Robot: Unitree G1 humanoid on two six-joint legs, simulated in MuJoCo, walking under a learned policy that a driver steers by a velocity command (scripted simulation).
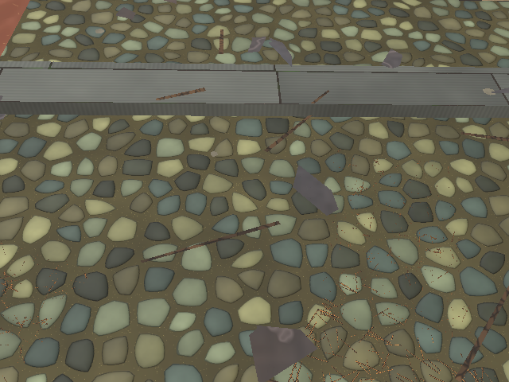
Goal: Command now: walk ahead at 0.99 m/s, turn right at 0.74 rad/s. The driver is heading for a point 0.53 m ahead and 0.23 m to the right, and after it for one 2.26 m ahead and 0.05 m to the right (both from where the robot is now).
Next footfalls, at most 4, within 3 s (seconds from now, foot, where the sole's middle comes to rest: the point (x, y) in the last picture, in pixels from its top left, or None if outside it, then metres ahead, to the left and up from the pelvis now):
0.30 left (204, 361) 0.53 0.17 -0.75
0.72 right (348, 282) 0.79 -0.21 -0.75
1.18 left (300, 215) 1.02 -0.07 -0.75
1.66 right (361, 217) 1.04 -0.27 -0.75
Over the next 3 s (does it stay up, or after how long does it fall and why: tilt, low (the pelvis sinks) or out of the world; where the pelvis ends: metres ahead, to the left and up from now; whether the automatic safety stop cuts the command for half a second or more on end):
stays up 1.59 -0.15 0.02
